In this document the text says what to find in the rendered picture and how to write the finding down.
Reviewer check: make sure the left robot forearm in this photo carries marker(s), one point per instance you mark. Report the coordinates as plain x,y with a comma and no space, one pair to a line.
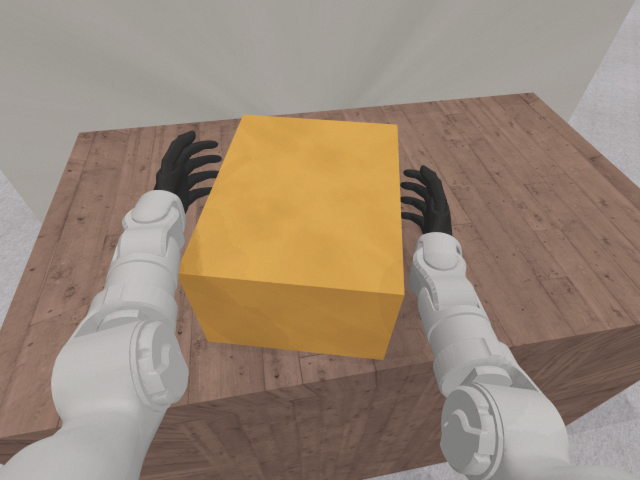
143,274

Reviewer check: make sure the robot right hand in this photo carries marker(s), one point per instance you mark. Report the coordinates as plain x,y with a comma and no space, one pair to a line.
435,208

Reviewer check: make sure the right robot forearm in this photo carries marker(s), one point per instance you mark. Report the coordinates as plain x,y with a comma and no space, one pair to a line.
457,327

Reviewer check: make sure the robot left hand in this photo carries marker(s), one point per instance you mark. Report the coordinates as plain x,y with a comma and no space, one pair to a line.
176,166

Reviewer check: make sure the carton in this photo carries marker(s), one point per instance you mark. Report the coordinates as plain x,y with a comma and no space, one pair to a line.
299,244

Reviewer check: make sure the robot left upper arm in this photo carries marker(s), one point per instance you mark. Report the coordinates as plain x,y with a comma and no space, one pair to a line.
112,389

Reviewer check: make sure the robot right upper arm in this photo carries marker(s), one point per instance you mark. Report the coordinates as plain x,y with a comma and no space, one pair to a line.
492,432

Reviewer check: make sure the pedestal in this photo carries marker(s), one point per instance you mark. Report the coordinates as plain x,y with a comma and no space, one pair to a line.
550,233

